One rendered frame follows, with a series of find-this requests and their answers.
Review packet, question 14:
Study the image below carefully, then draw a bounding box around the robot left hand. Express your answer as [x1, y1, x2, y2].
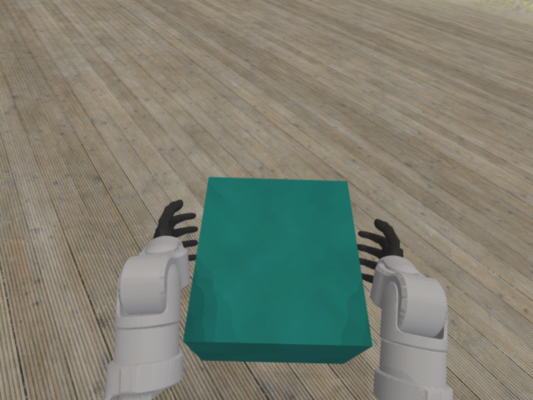
[153, 200, 198, 261]

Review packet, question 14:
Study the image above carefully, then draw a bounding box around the robot right hand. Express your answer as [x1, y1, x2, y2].
[357, 219, 403, 283]

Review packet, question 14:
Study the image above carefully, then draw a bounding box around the robot left forearm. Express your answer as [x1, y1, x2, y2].
[104, 236, 191, 400]

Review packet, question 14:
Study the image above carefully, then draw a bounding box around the carton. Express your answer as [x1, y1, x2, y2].
[183, 177, 372, 364]

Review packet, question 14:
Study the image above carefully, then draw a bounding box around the robot right forearm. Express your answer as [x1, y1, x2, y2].
[370, 256, 453, 400]

